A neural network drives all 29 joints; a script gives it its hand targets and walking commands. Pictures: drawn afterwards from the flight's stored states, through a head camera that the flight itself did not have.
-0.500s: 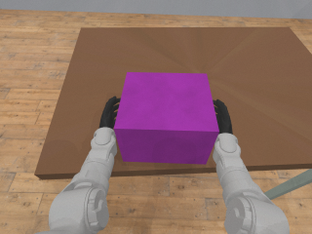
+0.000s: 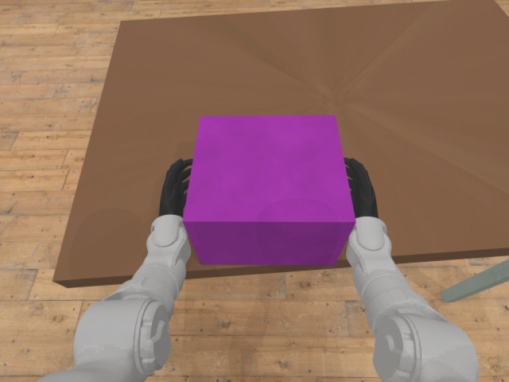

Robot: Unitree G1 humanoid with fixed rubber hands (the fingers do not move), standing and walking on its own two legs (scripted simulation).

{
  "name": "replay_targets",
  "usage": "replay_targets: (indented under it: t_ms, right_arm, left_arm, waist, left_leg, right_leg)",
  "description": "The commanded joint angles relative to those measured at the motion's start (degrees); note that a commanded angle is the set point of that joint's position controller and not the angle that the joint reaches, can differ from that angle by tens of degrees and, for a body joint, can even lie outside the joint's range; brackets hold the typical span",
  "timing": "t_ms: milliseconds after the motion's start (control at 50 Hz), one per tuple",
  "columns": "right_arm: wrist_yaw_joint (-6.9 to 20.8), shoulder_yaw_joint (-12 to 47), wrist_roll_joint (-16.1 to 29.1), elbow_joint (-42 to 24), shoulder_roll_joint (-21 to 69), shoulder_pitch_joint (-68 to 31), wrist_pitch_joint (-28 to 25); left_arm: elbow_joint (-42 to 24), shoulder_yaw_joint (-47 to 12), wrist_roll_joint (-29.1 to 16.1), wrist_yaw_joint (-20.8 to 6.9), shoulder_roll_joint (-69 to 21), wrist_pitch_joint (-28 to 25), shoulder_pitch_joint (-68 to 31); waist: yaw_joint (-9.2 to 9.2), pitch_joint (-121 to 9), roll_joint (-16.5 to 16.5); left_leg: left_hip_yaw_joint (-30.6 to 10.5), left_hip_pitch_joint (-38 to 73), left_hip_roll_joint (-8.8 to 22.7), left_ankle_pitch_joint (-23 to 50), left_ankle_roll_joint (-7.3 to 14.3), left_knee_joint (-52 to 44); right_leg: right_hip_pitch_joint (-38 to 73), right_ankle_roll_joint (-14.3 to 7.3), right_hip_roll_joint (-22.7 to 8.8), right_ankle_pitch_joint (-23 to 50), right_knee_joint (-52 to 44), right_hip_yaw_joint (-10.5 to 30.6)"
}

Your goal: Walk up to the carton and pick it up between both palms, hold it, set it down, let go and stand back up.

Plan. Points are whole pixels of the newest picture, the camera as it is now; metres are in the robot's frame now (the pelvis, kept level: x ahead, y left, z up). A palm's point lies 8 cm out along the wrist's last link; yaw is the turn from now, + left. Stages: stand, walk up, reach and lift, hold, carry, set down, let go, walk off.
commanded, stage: set down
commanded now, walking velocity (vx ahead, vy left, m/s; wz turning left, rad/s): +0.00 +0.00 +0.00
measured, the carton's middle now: (267, 190) +0.43 +0.01 +0.01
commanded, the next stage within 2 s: none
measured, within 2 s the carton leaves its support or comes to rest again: neither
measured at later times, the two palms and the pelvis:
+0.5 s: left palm (146, 171) +0.43 +0.19 +0.06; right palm (408, 173) +0.42 -0.20 +0.07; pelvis -0.03 +0.00 -0.02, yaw -3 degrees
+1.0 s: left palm (136, 165) +0.42 +0.20 +0.09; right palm (415, 162) +0.42 -0.20 +0.10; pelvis -0.05 -0.02 -0.01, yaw -1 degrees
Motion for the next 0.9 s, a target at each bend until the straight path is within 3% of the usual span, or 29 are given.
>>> replay_targets:
  t_ms: [0, 60, 80, 120, 200, 240, 300, 320, 340, 420, 500, 600, 700, 720, 760, 880]
  right_arm:
    - [10.5, 16.76, -7.75, 0.17, 33.74, -30.53, -2.93]
    - [9.79, 15.26, -6.29, 1.14, 26.32, -30.52, -3.21]
    - [9.12, 14.48, -5.04, 1.73, 19.53, -30.2, -3.11]
    - [6.37, 12.2, 0.12, 0.23, 1.07, -29.62, -2.78]
    - [2.75, 13.53, 13.73, -6.61, -14.09, -35.34, -1.18]
    - [2.33, 17.24, 20.25, -9.3, -15.89, -37.61, 0.22]
    - [2.68, 20.25, 24.15, -9.53, -17.9, -39.05, 3.15]
    - [2.02, 18.11, 27.7, -2.14, -23.61, -39.58, 3.7]
    - [1.88, 20.94, 29.94, -2.23, -24.02, -41.77, 4.62]
    - [3.3, 25.88, 36.07, -2.17, -27.22, -44.65, 8.37]
    - [5.74, 30.12, 41.59, -3.71, -28.65, -48.59, 13.1]
    - [7.39, 31.5, 44.19, -5.77, -29.32, -50.96, 18.29]
    - [7.08, 30.12, 43.7, -7.46, -29.91, -53.09, 21.54]
    - [6.62, 30.8, 40.86, -1.1, -27.18, -50.46, 23.23]
    - [5.89, 29.52, 39.81, -2.06, -27.87, -49.57, 23.5]
    - [2.39, 24.41, 35.98, -12.5, -28.63, -49.7, 22.51]
  left_arm:
    - [-4.87, -13.15, 7.77, -9.24, -31.56, -3.74, -35.06]
    - [-3.47, -11.96, 6.7, -8.24, -24.78, -4.58, -34.99]
    - [-2.66, -11.16, 5.98, -7.33, -18.7, -4.74, -34.71]
    - [-3.1, -7.76, 3.21, -4.04, -1.06, -4.68, -32.96]
    - [-10.79, -6.72, -5.17, 0.15, 13.21, -1.86, -35.73]
    - [-11.43, -9.43, -9.87, 0.63, 14.87, -0.17, -36.95]
    - [-10.2, -11.34, -12.73, -0.3, 16.18, 2.79, -37.79]
    - [-4.98, -11.75, -13.15, -0.09, 21.7, 3.41, -40.41]
    - [-5.48, -13.65, -15.09, 0.02, 20.51, 4.43, -41.2]
    - [-5.62, -18.05, -19.87, -0.13, 20.34, 8.38, -44.04]
    - [-9.83, -21.61, -23.05, -0.67, 20.26, 14.17, -46.24]
    - [-12.78, -23.02, -24.54, -1.89, 22.76, 20.02, -47.99]
    - [-15.47, -22.06, -24.66, -1.57, 27.36, 22.77, -51.09]
    - [-3.67, -23.93, -24.47, -2.16, 24.0, 22.39, -49.25]
    - [-4.27, -23.52, -24.69, -2.78, 25.15, 20.95, -49.56]
    - [-14.06, -19.82, -22.87, -1.9, 27.72, 20.7, -51.71]
  waist:
    - [-1.55, -40.92, -1.66]
    - [-1.01, -42.54, -0.64]
    - [-0.49, -44.14, -0.23]
    - [0.83, -47.66, -0.53]
    - [1.1, -56.32, -1.31]
    - [1.05, -58.71, -1.63]
    - [0.78, -57.36, -2.44]
    - [-2.9, -55.43, -0.51]
    - [-0.96, -54.2, -0.96]
    - [0.46, -52.97, -0.66]
    - [1.55, -51.0, -0.7]
    - [2.13, -45.62, -3.07]
    - [2.23, -45.68, -3.96]
    - [0.78, -36.18, -4.77]
    - [1.04, -35.48, -3.92]
    - [-0.74, -53.53, -1.06]
  left_leg:
    - [5.46, 14.36, -3.02, 29.17, -2.22, 1.44]
    - [6.01, 14.56, -3.07, 30.04, -2.84, 2.53]
    - [6.45, 14.83, -3.06, 31.01, -3.26, 3.1]
    - [6.94, 14.49, -2.99, 33.31, -3.67, 4.49]
    - [6.8, 13.24, -3.23, 35.82, -3.65, 6.73]
    - [6.59, 12.46, -3.45, 35.27, -3.74, 7.69]
    - [6.46, 13.29, -3.79, 32.33, -3.94, 7.24]
    - [7.28, 13.0, -4.71, 29.79, -5.26, 8.46]
    - [6.91, 13.82, -4.43, 29.5, -5.31, 9.03]
    - [6.54, 19.27, -3.35, 28.27, -5.48, 10.44]
    - [5.34, 20.99, -2.65, 27.47, -4.69, 10.64]
    - [4.82, 17.71, -3.16, 20.51, -2.68, 8.37]
    - [5.12, 13.17, -3.82, 14.3, -1.28, 6.12]
    - [2.98, 9.48, -3.54, 8.02, -0.75, 4.78]
    - [2.97, 9.32, -3.71, 5.88, -0.56, 4.05]
    - [4.06, 12.63, -4.17, 16.75, -2.0, 5.91]
  right_leg:
    - [29.27, 0.06, 2.53, 34.2, 7.25, -3.2]
    - [27.61, -0.13, 3.01, 33.86, 7.94, -3.08]
    - [26.9, -0.17, 3.32, 34.33, 8.35, -2.86]
    - [26.51, -0.19, 3.64, 35.66, 9.39, -1.87]
    - [28.31, -0.15, 3.67, 40.72, 11.47, -0.04]
    - [29.0, -0.03, 3.61, 42.04, 12.64, 0.33]
    - [28.7, 0.54, 3.48, 40.41, 12.88, -0.06]
    - [25.45, 0.0, 3.15, 34.69, 12.5, -0.1]
    - [21.87, -0.13, 3.95, 31.99, 12.64, -1.0]
    - [12.5, -0.81, 5.42, 23.15, 11.44, -2.69]
    - [10.73, -0.81, 5.9, 21.41, 11.07, -2.93]
    - [12.24, -0.26, 5.08, 17.68, 10.45, -2.22]
    - [16.84, 0.07, 3.84, 16.26, 10.88, -1.02]
    - [13.54, -0.21, 2.37, 9.27, 10.1, 0.15]
    - [12.41, -0.63, 1.49, 4.72, 8.51, 1.07]
    - [20.55, -0.3, 2.41, 21.43, 11.25, 0.02]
